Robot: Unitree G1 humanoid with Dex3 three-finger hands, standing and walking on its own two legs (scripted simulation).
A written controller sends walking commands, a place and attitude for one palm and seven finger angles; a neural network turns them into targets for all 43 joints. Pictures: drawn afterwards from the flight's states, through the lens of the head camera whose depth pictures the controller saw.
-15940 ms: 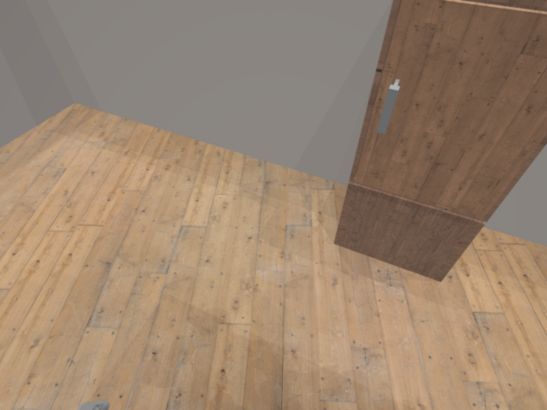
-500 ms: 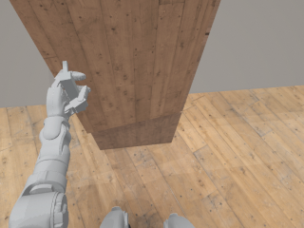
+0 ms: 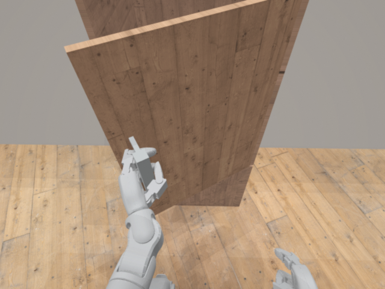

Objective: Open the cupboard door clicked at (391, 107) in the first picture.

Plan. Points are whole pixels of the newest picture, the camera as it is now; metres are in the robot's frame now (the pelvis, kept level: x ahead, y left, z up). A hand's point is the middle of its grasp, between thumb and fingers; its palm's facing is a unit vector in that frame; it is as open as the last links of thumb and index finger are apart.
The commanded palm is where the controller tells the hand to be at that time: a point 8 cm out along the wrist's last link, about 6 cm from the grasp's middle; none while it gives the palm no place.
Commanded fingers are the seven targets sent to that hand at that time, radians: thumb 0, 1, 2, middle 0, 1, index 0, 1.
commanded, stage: pull the door open along its arc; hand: left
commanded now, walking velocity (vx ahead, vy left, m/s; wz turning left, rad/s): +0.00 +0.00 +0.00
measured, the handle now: (142, 166) +0.36 +0.13 +0.05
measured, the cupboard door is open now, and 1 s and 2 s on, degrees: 31 37 39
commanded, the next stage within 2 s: open thumb and fingers to let go in 0.14 s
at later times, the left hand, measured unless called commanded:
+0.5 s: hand (173, 197) +0.29 +0.06 +0.05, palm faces +0.40 -0.91 -0.02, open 7.3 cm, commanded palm +0.24 +0.10 +0.05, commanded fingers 0.00 -0.08 0.48 -0.33 -1.25 -0.33 -1.25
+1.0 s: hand (168, 203) +0.28 +0.06 +0.05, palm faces +0.35 -0.94 +0.00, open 14.8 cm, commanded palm +0.23 +0.11 +0.05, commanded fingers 0.00 -0.50 0.30 -0.16 -0.35 -0.16 -0.35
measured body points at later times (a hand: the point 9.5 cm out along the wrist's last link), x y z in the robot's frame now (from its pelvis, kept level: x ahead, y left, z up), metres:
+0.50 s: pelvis +0.00 -0.03 +0.00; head +0.03 -0.06 +0.45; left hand +0.26 +0.10 +0.06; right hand +0.18 -0.25 -0.11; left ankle +0.04 +0.13 -0.67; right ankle -0.04 -0.09 -0.67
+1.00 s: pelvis +0.00 -0.01 +0.00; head +0.03 -0.04 +0.44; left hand +0.25 +0.11 +0.05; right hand +0.17 -0.23 -0.11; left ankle +0.04 +0.13 -0.67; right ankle -0.04 -0.09 -0.67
